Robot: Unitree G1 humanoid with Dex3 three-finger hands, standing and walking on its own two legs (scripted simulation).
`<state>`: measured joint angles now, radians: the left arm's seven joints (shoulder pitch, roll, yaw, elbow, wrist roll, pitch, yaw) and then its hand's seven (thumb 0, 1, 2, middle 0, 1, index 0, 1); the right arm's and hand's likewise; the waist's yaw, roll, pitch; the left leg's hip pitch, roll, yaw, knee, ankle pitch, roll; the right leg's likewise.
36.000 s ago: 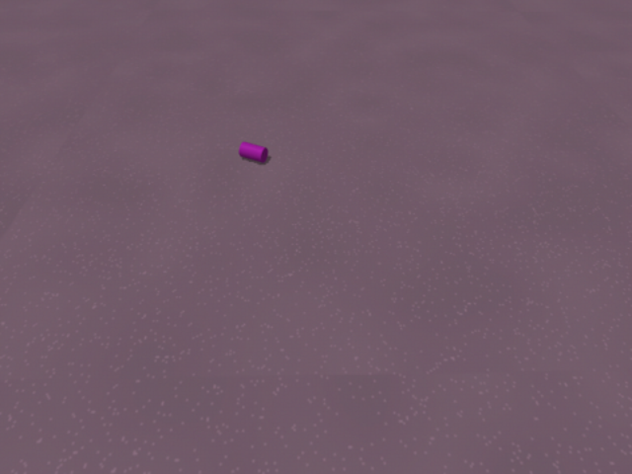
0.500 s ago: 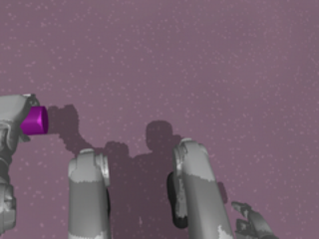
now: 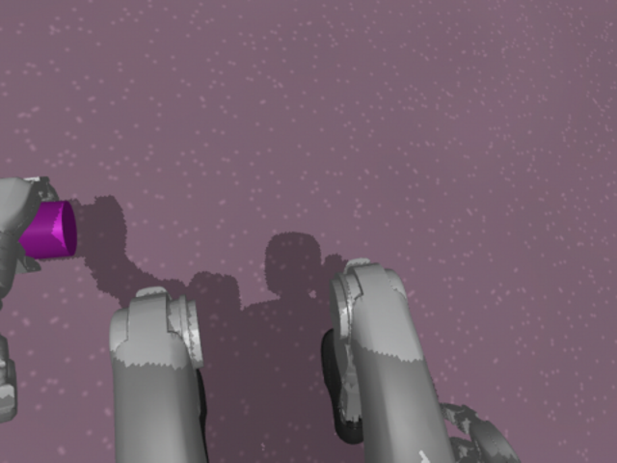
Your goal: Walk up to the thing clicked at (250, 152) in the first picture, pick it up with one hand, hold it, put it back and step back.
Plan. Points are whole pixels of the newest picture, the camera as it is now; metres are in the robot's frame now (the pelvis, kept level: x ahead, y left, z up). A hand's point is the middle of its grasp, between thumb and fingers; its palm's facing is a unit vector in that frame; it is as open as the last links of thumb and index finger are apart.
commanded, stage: lower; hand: left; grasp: from above
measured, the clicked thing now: (15, 232) +0.41 +0.33 -0.20
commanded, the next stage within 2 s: rest in 0.24 s
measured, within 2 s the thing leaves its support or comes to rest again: rests again in 1.90 s
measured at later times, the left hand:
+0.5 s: hand (40, 241) +0.41 +0.32 -0.24, palm faces -0.46 -0.12 -0.88, open 10.3 cm
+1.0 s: hand (54, 245) +0.41 +0.32 -0.28, palm faces -0.44 -0.16 -0.88, open 10.3 cm
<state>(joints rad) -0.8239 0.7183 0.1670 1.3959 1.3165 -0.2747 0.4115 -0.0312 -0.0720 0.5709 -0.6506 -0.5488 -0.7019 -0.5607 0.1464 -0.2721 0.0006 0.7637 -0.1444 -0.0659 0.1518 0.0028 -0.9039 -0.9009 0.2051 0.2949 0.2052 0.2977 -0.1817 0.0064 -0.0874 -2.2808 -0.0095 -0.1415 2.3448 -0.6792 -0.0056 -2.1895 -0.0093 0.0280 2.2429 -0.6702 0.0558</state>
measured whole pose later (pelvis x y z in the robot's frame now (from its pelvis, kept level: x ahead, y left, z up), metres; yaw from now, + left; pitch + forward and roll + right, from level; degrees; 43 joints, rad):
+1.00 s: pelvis +0.02 +0.00 -0.06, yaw -4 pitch +30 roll -12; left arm -0.81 0.85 0.28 1.55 1.39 -0.36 0.58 -0.03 -0.07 0.55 -0.65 -0.57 -0.70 -0.58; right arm 0.05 -0.29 0.05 0.81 -0.26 -0.09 0.22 0.00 -0.89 -0.89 0.21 0.30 0.21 0.30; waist -0.23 -0.08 0.02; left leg -2.38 -0.02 -0.22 2.59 -0.75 -0.03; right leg -2.28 0.03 0.00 2.44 -0.71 0.08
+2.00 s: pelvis +0.01 +0.00 -0.08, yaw -6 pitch +26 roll -13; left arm -0.86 0.94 0.26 1.72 1.39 -0.35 0.65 0.00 -0.15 0.76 -0.37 -0.84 -0.39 -0.82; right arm 0.03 -0.31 0.14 0.81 -0.31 -0.19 0.29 0.00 -0.89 -0.89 0.21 0.30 0.21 0.30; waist -0.27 -0.09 0.04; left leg -2.39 -0.02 -0.26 2.66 -0.75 -0.02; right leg -2.28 0.05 -0.03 2.48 -0.69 0.08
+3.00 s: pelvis +0.01 +0.00 -0.02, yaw -1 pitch +33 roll -10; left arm -0.75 0.76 0.11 1.21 1.20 -0.21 0.31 0.00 -0.48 0.98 -0.10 -1.02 -0.11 -1.01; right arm 0.08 -0.30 -0.02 0.75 -0.14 -0.07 0.28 0.00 -0.90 -0.90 0.20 0.29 0.20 0.30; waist -0.12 0.04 -0.13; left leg -2.29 -0.01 -0.16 2.44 -0.73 0.00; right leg -2.19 -0.01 0.01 2.32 -0.71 0.07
